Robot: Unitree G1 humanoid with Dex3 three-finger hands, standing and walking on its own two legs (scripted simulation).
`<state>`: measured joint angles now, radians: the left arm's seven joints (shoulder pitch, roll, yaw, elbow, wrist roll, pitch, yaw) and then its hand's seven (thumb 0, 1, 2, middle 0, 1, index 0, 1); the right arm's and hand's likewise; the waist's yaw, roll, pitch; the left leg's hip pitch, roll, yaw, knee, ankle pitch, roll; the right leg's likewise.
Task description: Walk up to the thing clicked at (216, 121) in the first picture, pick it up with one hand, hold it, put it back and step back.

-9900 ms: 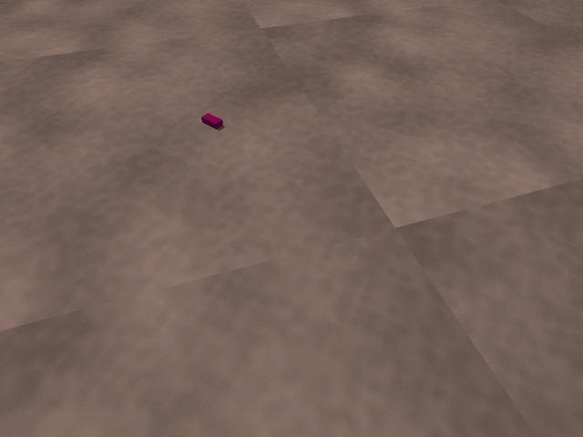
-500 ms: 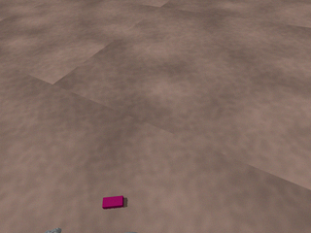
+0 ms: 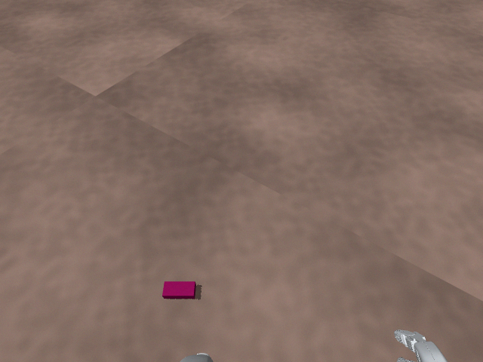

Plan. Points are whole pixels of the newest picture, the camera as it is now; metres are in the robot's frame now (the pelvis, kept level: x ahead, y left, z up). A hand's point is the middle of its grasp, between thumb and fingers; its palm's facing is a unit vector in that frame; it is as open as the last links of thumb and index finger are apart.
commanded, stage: walk up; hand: left
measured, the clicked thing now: (179, 290) +0.47 +0.26 -0.74
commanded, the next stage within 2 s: none
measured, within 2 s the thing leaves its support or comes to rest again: neither
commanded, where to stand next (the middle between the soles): +0.08 -0.01 m, yaw +1 degrees
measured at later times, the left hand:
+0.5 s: hand out of the picture +0.05 +0.29 -0.14, palm faces -0.02 -0.92 -0.38, open 7.4 cm
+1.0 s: hand (117, 324) +0.21 +0.25 -0.15, palm faces -0.08 -0.91 -0.40, open 7.3 cm
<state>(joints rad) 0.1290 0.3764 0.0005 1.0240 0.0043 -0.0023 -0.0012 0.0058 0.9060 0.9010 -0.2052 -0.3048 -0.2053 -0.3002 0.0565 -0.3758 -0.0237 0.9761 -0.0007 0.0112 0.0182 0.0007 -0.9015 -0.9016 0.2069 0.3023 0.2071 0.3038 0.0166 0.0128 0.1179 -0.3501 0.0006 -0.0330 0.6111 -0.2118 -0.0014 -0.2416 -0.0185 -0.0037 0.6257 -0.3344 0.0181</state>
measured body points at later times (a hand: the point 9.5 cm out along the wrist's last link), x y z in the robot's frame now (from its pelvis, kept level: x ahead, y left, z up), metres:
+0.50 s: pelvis +0.03 +0.01 +0.01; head +0.03 +0.01 +0.46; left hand +0.06 +0.34 -0.11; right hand +0.10 -0.31 -0.11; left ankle +0.07 +0.12 -0.72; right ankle +0.00 -0.13 -0.72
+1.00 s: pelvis +0.08 +0.00 -0.01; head +0.15 -0.02 +0.43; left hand +0.22 +0.30 -0.12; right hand +0.17 -0.32 -0.14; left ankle +0.05 +0.13 -0.68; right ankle +0.16 -0.12 -0.72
